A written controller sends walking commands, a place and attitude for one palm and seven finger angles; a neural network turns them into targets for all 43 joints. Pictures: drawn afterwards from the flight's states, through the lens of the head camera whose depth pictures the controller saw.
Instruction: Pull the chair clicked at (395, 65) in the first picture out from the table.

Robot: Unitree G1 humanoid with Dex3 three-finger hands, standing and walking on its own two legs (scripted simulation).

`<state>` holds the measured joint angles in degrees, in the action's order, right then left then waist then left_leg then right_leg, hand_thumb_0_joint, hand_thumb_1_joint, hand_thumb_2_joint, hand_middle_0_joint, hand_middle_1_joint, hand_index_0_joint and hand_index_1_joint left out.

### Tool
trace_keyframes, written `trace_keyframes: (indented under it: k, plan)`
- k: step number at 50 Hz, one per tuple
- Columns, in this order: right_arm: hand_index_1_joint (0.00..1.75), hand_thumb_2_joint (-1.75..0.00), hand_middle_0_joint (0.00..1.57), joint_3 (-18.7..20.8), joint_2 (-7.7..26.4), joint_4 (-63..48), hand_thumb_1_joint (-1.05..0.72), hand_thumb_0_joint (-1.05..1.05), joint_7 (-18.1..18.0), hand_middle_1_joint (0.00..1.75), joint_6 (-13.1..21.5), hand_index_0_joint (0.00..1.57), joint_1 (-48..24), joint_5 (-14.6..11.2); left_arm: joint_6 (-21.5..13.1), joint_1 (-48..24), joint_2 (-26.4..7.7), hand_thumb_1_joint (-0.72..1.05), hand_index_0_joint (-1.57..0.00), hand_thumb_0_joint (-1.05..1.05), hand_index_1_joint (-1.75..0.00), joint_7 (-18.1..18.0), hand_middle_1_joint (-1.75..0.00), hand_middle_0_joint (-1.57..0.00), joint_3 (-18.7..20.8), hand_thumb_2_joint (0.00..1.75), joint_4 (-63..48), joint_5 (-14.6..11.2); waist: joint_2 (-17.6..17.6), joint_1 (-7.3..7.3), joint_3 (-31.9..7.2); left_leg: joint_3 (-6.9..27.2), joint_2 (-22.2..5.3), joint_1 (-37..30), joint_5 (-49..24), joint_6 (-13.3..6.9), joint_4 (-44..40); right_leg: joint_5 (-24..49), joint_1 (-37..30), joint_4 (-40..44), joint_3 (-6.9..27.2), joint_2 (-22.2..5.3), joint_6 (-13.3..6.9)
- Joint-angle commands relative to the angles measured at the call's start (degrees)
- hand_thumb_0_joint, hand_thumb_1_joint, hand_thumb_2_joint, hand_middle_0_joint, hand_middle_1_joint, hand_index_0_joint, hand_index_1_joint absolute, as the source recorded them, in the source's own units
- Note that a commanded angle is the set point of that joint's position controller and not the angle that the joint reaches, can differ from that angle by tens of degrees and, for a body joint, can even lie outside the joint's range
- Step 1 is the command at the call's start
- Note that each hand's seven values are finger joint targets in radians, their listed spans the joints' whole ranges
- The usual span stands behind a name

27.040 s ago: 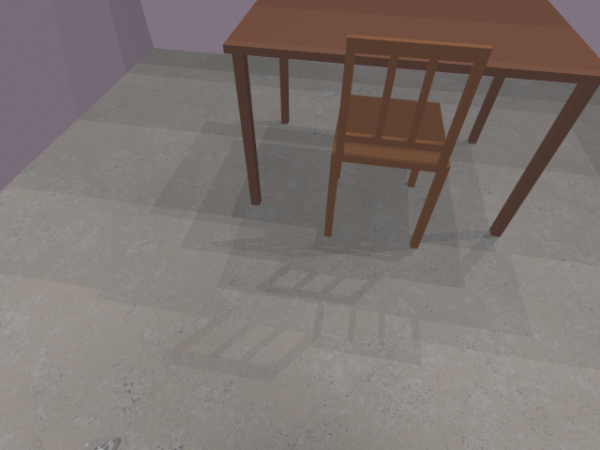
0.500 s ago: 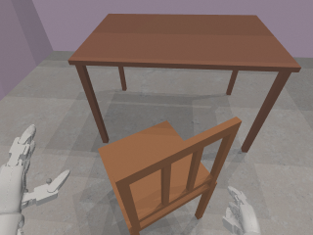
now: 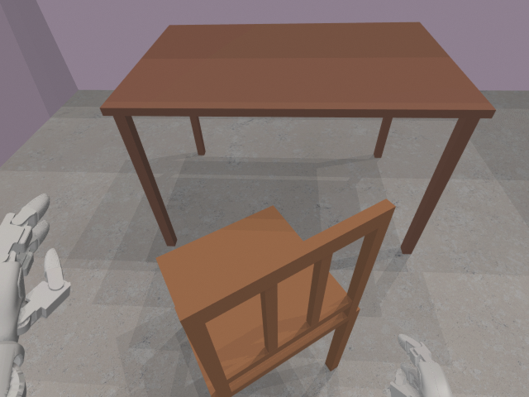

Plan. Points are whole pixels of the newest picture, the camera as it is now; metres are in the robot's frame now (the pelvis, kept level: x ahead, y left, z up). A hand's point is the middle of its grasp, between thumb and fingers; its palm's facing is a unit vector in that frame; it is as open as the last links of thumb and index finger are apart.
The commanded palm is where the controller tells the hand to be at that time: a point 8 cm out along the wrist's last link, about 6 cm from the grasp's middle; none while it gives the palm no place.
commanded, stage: draw the hand back to the body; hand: left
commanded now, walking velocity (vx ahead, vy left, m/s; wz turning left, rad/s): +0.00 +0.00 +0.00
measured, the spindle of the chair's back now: (270, 319) +0.28 +0.04 -0.10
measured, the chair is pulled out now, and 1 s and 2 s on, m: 0.52 0.52 0.52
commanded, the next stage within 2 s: step back with the hand held close in 0.02 s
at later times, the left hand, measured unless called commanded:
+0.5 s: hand (44, 322) +0.15 +0.26 +0.15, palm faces +0.32 -0.79 -0.51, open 7.4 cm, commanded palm +0.09 +0.31 +0.17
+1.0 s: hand out of the picture +0.09 +0.29 +0.16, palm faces +0.42 -0.76 -0.50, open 7.4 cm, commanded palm +0.03 +0.33 +0.17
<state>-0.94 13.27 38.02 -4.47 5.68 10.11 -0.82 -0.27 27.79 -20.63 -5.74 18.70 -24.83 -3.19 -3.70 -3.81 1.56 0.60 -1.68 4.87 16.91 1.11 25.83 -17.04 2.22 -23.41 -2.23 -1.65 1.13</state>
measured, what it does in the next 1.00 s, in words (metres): shifts its weight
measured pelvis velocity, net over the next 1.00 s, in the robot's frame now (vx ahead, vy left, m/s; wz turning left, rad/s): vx -0.11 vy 0.03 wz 0.01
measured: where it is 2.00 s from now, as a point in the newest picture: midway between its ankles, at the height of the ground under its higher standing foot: outside the picture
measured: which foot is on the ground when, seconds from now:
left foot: down 0.00-1.00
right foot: down 0.00-1.00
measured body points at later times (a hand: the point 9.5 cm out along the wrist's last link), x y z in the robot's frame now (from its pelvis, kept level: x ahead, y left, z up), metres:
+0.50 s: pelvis -0.05 +0.01 +0.00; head -0.03 +0.00 +0.45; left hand +0.12 +0.30 +0.18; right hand +0.13 -0.23 -0.09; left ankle -0.03 +0.13 -0.74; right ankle -0.04 -0.13 -0.74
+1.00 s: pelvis -0.11 +0.03 -0.01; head -0.09 +0.04 +0.44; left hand +0.06 +0.33 +0.18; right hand +0.07 -0.20 -0.09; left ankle -0.03 +0.13 -0.74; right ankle -0.04 -0.13 -0.74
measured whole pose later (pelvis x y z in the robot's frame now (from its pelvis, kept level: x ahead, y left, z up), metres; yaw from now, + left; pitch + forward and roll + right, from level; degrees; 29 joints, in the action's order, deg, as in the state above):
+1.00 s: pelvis -0.11 +0.03 -0.01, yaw +1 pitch +0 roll -2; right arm -1.5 10.7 34.6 -5.0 10.0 12.1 -0.5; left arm -10.9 32.0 -25.6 -8.5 25.4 -30.1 -1.9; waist 0.0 -0.3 1.9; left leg 0.9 -0.3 23.4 10.5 -1.0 33.7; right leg -10.5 20.1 -30.5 -0.8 -2.1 2.0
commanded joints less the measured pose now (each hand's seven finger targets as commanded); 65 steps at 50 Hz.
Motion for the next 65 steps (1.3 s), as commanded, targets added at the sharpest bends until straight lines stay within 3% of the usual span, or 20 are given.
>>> trace_keyframes:
  k: [1,7,8,10,12,15,18,22,23,25,32,37,42,47,52,55,58,61,62,65]
  plan:
    - [0.3,-0.9,0.2,1.72,5.34,-9.99,-0.9,0.0,-0.87,0.3,3.28,0.2,-8.84,0.13,-4.35,-5.44,-10.38,0.9,-0.2,0.0,-0.3,-1.58,-0.3,-0.2,7.6,0.9,-10.61,0.12,-0.27,-0.09,-5.02,-0.47,-0.95,-2.14,-19.2,-2.42,-2.46,20.63,1.59,2.7,-0.49,-1.14,-2.44]
    - [0.3,-0.9,0.2,1.47,5.63,-10.17,-0.9,0.0,-0.82,0.3,3.94,0.2,-9.05,0.3,-5.18,-8.73,-10.69,0.9,-0.2,0.0,-0.3,-1.32,-0.3,-0.2,6.8,0.9,-12.41,0.05,0.66,0.18,-5.76,-0.44,-0.61,-2.31,-17.46,-2.69,-2.5,19.3,1.63,3.14,-0.01,-1.21,-2.29]
    - [0.3,-0.9,0.2,0.49,5.04,-12.95,-0.9,0.0,-0.7,0.3,2.83,0.2,-6.54,-0.64,-8.42,-17.86,-19.48,0.9,-0.2,0.0,-0.3,-1.65,-0.3,-0.2,15.0,0.9,-15.63,-0.62,-1.3,2.73,0.86,1.32,-2.03,1.45,-16.17,-3.17,-0.38,23.24,8.32,5.49,4.3,-4.19,-1.91]
    - [0.3,-0.9,0.2,1.48,4.97,-10.94,-0.9,0.0,-0.59,0.3,2.37,0.2,-6.46,-0.2,-8.96,-9.59,-15.0,0.9,-0.2,0.0,-0.3,-1.04,-0.3,-0.2,12.5,0.9,-9.4,-0.57,6.8,3.02,-1.5,1.98,-2.35,1.96,-15.88,-2.94,1.68,26.31,8.6,4.79,4.74,-6.02,-2.47]
    - [0.3,-0.9,0.2,1.85,5.29,-11.54,-0.9,0.0,-0.36,0.3,1.5,0.2,-6.85,0.15,-8.89,-2.38,-11.58,0.9,-0.2,0.0,-0.3,-0.5,-0.3,-0.2,10.21,0.9,-8.77,-0.29,5.46,2.99,-5.39,1.7,-2.83,1.43,-20.61,-3.15,2.17,29.11,7.58,2.9,4.11,-6.54,-2.21]
    - [0.3,-0.9,0.2,2.25,5.5,-12.14,-0.9,0.0,-0.33,0.3,0.7,0.2,-6.89,0.31,-9.34,3.28,-10.86,0.9,-0.2,0.0,-0.3,-0.67,-0.3,-0.2,10.04,0.9,-11.17,-0.2,-1.23,2.72,-9.83,1.92,-3.84,1.35,-26.16,-3.33,0.72,26.33,6.61,0.57,2.95,-5.66,-1.75]
    - [0.3,-0.9,0.2,2.56,5.44,-12.53,-0.9,0.0,-0.72,0.3,0.31,0.2,-7.28,0.31,-9.59,4.85,-12.68,0.9,-0.2,0.0,-0.3,-1.14,-0.3,-0.2,11.7,0.9,-13.65,-0.36,0.81,2.73,-11.61,3.05,-4.62,2.17,-27.4,-3.35,-0.36,23.19,6.72,-0.63,1.9,-4.87,-1.32]
    - [0.3,-0.9,0.2,2.76,5.2,-13.05,-0.9,0.0,-1.41,0.3,0.9,0.2,-7.24,-0.03,-10.22,4.58,-13.45,0.9,-0.2,0.0,-0.3,-1.98,-0.3,-0.2,12.42,0.9,-15.35,-0.5,1.71,2.75,-10.13,4.19,-5.3,5.58,-21.47,-3.53,-1.85,16.43,9.36,-0.73,2.34,-4.31,-0.95]
    - [0.3,-0.9,0.2,2.78,5.59,-12.86,-0.9,0.0,-1.61,0.3,1.23,0.2,-7.09,0.02,-10.54,3.54,-14.58,0.9,-0.2,0.0,-0.3,-2.26,-0.3,-0.2,12.9,0.9,-16.69,-0.44,-1.12,2.84,-10.04,4.39,-5.23,6.39,-19.65,-3.52,-2.39,15.14,9.29,-0.92,2.65,-4.33,-1.16]
    - [0.3,-0.9,0.2,2.77,5.31,-12.68,-0.9,0.0,-1.82,0.3,1.87,0.2,-6.71,-0.05,-10.84,4.26,-13.44,0.9,-0.2,0.0,-0.3,-2.67,-0.3,-0.2,12.21,0.9,-15.49,-0.37,-1.44,2.86,-9.32,4.51,-5.32,8.1,-16.17,-3.6,-2.52,12.67,10.03,-0.82,2.81,-4.16,-1.09]
    - [0.3,-0.9,0.2,2.8,5.52,-12.45,-0.9,0.0,-1.9,0.3,3.57,0.2,-5.33,0.02,-11.22,2.68,-12.88,0.9,-0.2,0.0,-0.3,-3.53,-0.3,-0.2,10.97,0.9,-14.81,0.18,3.83,3.58,-5.66,4.22,-3.15,12.03,1.32,-3.01,0.46,-0.46,16.73,4.12,5.51,-6.17,-2.73]
    - [0.3,-0.9,0.2,2.56,5.69,-12.93,-0.9,0.0,-2.12,0.3,4.74,0.2,-4.8,-0.02,-12.13,1.81,-13.72,0.9,-0.2,0.0,-0.3,-4.38,-0.3,-0.2,11.57,0.9,-16.02,0.65,1.62,3.83,-3.72,6.01,-3.83,14.71,9.77,-3.35,-0.36,-11.35,20.64,4.03,5.02,-5.43,-2.72]
    - [0.3,-0.9,0.2,2.66,6.48,-13.24,-0.9,0.0,-2.11,0.3,6.49,0.2,-4.25,0.13,-13.8,2.21,-13.82,0.9,-0.2,0.0,-0.3,-4.64,-0.3,-0.2,13.02,0.9,-18.32,1.22,-6.76,3.52,-6.37,11.29,-7.82,21.82,11.68,-5.25,-9.46,-1.81,10.22,-7.18,1.59,-0.82,-0.81]
    - [0.3,-0.9,0.2,2.92,5.75,-12.51,-0.9,0.0,-1.45,0.3,7.44,0.2,-3.9,0.44,-14.31,3.37,-13.91,0.9,-0.2,0.0,-0.3,-4.16,-0.3,-0.2,13.6,0.9,-16.19,1.11,-2.34,3.36,-6.29,8.87,-6.66,21.47,9.96,-4.75,-5.53,0.48,11.09,-4.48,4.07,-2.32,-1.11]
    - [0.3,-0.9,0.2,3.06,5.82,-12.29,-0.9,0.0,-1.11,0.3,7.76,0.2,-2.82,0.74,-15.13,1.21,-13.78,0.9,-0.2,0.0,-0.3,-4.13,-0.3,-0.2,13.01,0.9,-16.41,1.48,2.51,3.9,-2.43,6.71,-3.92,20.88,15.25,-3.65,1.32,-11.01,20.34,2.34,8.36,-5.07,-3.52]
    - [0.3,-0.9,0.2,3.06,4.92,-11.23,-0.9,0.0,-1.14,0.3,8.0,0.2,-2.57,0.97,-15.57,0.27,-14.63,0.9,-0.2,0.0,-0.3,-4.59,-0.3,-0.2,13.45,0.9,-18.11,1.17,5.13,4.07,-6.03,4.79,-2.3,15.45,8.75,-2.75,7.59,-4.66,23.11,2.89,9.87,-8.02,-5.24]
    - [0.3,-0.9,0.2,3.36,5.01,-10.94,-0.9,0.0,-1.44,0.3,8.25,0.2,-2.82,1.03,-16.22,1.18,-15.27,0.9,-0.2,0.0,-0.3,-4.9,-0.3,-0.2,14.68,0.9,-19.51,1.02,1.14,4.31,-7.74,7.45,-4.02,15.15,8.02,-3.22,3.67,-2.2,22.53,-1.65,7.27,-6.3,-4.68]
    - [0.3,-0.9,0.2,3.71,6.61,-11.94,-0.9,0.0,-1.74,0.3,9.24,0.2,-3.4,1.02,-17.6,1.68,-13.88,0.9,-0.2,0.0,-0.3,-4.48,-0.3,-0.2,15.6,0.9,-21.52,1.64,-12.17,4.2,-8.5,17.09,-13.3,28.37,19.78,-6.91,-13.43,-3.92,9.6,-18.62,1.28,2.17,-0.36]
    - [0.3,-0.9,0.2,3.88,6.38,-11.68,-0.9,0.0,-1.78,0.3,9.47,0.2,-3.3,1.24,-17.94,0.84,-14.48,0.9,-0.2,0.0,-0.3,-4.44,-0.3,-0.2,16.42,0.9,-22.11,2.28,-14.38,4.15,-8.07,18.46,-15.0,30.68,19.56,-8.11,-14.44,-3.64,8.22,-22.57,1.74,2.68,-0.16]
    - [0.3,-0.9,0.2,3.96,5.46,-9.93,-0.9,0.0,-1.27,0.3,9.98,0.2,-2.75,1.29,-18.03,2.86,-14.75,0.9,-0.2,0.0,-0.3,-3.85,-0.3,-0.2,16.54,0.9,-19.29,1.27,-7.44,3.2,-8.93,14.3,-12.79,17.54,-8.45,-7.47,-4.1,-3.55,14.9,-12.44,2.61,1.14,-1.14]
